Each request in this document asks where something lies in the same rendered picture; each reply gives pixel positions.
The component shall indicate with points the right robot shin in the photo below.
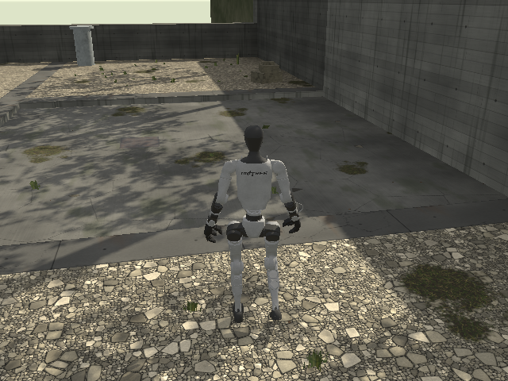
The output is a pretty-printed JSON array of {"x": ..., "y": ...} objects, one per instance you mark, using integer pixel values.
[{"x": 273, "y": 284}]

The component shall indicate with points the right robot forearm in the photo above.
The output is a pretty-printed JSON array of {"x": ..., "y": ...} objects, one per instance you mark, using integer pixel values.
[{"x": 292, "y": 209}]

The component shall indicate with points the right robot hand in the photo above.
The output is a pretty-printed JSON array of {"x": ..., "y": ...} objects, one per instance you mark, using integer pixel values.
[{"x": 297, "y": 225}]

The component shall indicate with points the right robot upper arm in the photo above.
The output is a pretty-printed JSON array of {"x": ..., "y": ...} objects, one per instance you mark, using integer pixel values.
[{"x": 279, "y": 168}]

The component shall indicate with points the left robot upper arm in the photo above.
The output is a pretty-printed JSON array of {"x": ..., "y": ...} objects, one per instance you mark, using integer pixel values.
[{"x": 224, "y": 181}]

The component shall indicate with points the left robot forearm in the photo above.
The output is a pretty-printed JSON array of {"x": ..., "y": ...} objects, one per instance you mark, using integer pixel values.
[{"x": 214, "y": 212}]

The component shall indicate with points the left robot thigh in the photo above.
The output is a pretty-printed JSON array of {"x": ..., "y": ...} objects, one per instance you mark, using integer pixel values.
[{"x": 234, "y": 234}]

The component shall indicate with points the left robot hand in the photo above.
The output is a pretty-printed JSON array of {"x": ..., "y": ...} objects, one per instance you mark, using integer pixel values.
[{"x": 208, "y": 230}]

